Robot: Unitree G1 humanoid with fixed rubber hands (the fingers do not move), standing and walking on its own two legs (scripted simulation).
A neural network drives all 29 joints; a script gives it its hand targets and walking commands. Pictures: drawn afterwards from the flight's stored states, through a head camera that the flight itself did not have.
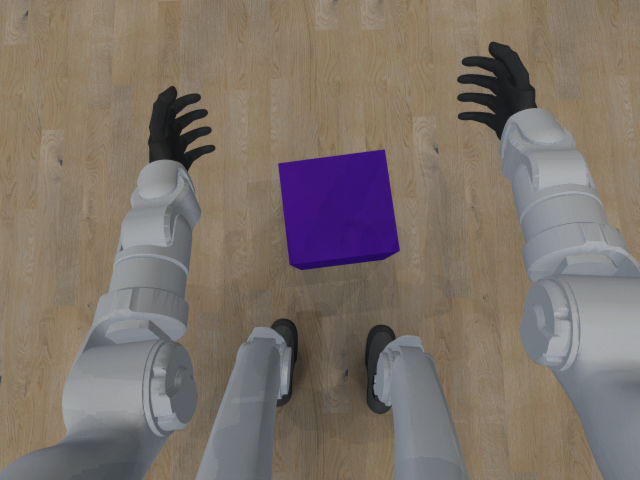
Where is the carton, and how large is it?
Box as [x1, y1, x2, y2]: [278, 149, 399, 269]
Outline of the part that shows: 384,149 278,163 289,263 291,265 300,269 377,260 383,259 399,250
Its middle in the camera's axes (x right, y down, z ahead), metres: +0.03 -0.05 +0.87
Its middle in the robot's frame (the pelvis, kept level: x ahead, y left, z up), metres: +0.48 +0.02 -0.51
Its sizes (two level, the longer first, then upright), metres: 0.210 0.200 0.250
